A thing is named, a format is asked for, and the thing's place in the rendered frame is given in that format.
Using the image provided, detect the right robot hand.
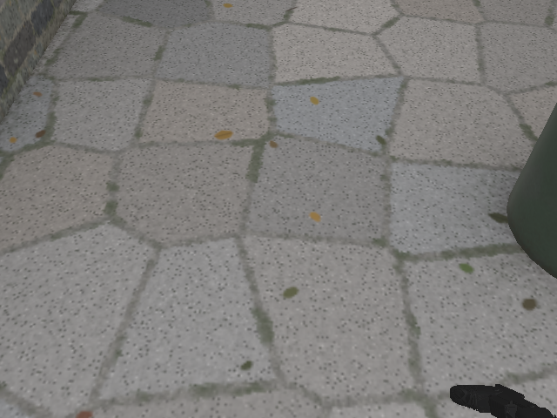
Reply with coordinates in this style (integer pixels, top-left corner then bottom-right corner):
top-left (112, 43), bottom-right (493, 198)
top-left (450, 384), bottom-right (557, 418)

